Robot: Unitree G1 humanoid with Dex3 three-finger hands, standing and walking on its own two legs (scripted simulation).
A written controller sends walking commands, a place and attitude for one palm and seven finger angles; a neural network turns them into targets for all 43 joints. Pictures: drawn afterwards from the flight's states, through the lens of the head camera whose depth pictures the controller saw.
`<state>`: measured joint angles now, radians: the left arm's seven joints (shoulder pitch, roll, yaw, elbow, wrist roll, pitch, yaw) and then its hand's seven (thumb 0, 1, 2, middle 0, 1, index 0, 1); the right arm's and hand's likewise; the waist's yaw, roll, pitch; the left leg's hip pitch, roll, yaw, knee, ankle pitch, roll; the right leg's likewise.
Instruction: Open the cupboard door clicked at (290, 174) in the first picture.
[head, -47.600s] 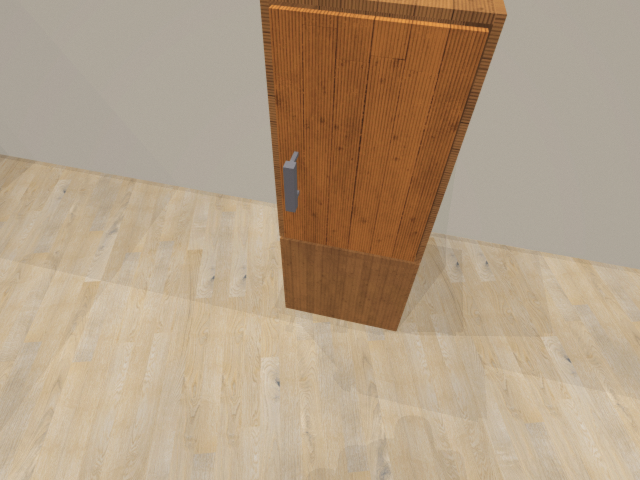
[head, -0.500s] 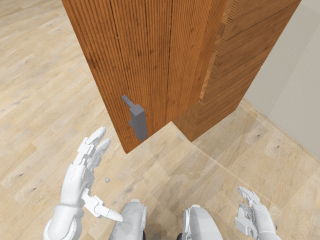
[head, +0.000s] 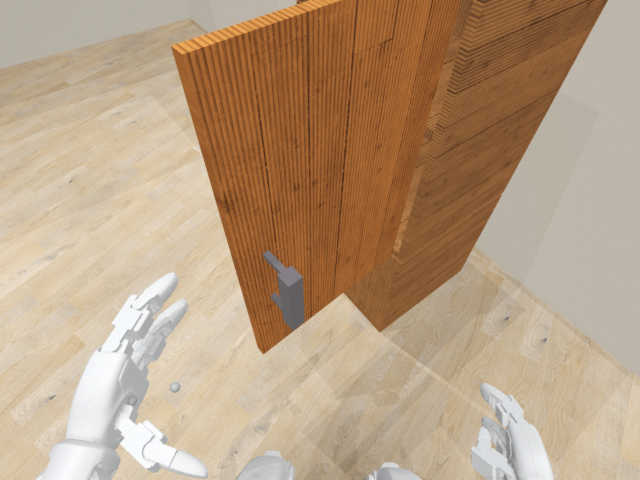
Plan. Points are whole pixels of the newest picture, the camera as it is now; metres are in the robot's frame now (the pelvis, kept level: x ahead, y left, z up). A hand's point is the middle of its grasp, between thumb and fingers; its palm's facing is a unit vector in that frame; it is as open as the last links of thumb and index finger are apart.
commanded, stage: draw the hand back to the body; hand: left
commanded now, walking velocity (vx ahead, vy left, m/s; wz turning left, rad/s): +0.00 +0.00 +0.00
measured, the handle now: (282, 290) +0.38 +0.08 -0.03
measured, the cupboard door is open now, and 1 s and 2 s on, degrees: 94 94 94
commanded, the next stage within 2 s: step back with the hand held close in 1.10 s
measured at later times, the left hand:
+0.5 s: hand (47, 320) +0.23 +0.24 +0.18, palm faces +0.33 -0.86 -0.40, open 11.8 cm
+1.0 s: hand out of the picture +0.22 +0.26 +0.23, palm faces +0.44 -0.81 -0.40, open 7.6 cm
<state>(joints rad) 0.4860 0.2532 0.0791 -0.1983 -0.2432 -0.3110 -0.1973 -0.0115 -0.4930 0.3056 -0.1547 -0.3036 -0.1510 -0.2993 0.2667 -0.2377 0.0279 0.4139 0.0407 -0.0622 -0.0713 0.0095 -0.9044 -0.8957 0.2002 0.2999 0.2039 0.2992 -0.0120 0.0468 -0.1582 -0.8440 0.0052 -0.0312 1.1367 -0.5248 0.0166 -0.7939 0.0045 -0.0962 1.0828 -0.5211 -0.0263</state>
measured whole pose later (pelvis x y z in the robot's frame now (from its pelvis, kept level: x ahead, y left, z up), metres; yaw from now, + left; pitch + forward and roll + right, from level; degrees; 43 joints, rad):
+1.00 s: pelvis +0.03 +0.00 +0.08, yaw -1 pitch -4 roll +0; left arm 0.47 0.33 0.32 -0.37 -0.07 -0.07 0.12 0.01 0.86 0.89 -0.21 -0.30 -0.21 -0.30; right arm 0.20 -0.24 0.03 0.63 0.01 -0.10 -0.08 0.01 -0.90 -0.90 0.20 0.30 0.20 0.30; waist 0.06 0.07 0.02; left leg -0.10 0.00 0.01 0.43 -0.26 0.02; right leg -0.08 0.01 -0.05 0.40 -0.25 -0.02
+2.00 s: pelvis -0.07 +0.02 +0.07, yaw +3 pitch -1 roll -2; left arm 0.53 0.43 0.44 -0.50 0.00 -0.21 0.15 0.01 0.88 0.90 -0.22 -0.31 -0.21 -0.30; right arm 0.22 -0.22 0.01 0.56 0.00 -0.07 -0.09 0.01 -0.90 -0.90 0.20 0.30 0.21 0.30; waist -0.02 0.00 0.06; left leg -0.41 -0.02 0.00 0.61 -0.18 0.06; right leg -0.35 0.05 0.02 0.57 -0.21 0.02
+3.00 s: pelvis -0.24 +0.01 +0.07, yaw -2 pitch +0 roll +0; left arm 0.52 0.39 0.44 -0.46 -0.04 -0.21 0.17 0.01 0.88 0.90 -0.22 -0.31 -0.21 -0.30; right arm 0.34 -0.27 -0.03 0.74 0.01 -0.13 -0.11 0.01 -0.91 -0.90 0.20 0.30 0.20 0.30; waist 0.00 -0.03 -0.04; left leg -0.37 0.00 0.01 0.60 -0.25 0.01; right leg -0.14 0.00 0.02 0.58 -0.41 0.01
